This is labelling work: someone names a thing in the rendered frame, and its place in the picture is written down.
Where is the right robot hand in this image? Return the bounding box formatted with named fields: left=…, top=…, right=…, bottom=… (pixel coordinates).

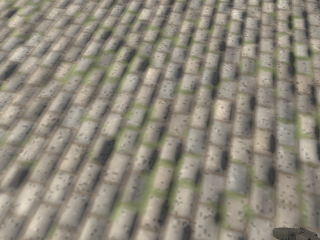
left=272, top=227, right=320, bottom=240

